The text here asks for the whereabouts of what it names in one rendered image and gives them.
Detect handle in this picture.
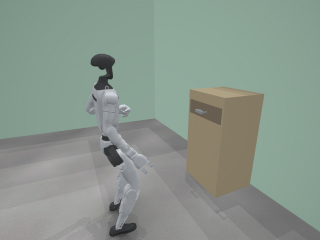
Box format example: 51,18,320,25
195,109,207,115

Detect right robot shin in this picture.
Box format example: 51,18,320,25
116,188,140,230

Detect cabinet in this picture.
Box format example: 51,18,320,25
186,86,265,198

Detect left robot foot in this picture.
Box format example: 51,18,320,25
109,199,122,211

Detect robot right upper arm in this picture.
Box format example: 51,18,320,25
102,90,118,136

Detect drawer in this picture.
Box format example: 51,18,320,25
190,99,222,125

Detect robot right forearm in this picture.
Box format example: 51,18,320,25
106,127,138,160

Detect left robot hand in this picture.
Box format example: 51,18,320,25
119,104,131,117

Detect right robot hand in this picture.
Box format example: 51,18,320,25
132,154,154,174

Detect robot left upper arm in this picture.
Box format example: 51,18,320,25
85,82,97,115

